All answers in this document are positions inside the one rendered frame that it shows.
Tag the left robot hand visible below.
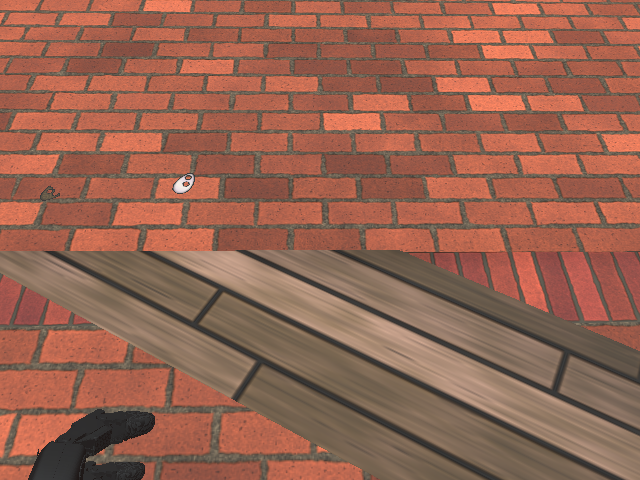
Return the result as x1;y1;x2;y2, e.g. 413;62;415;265
28;409;155;480

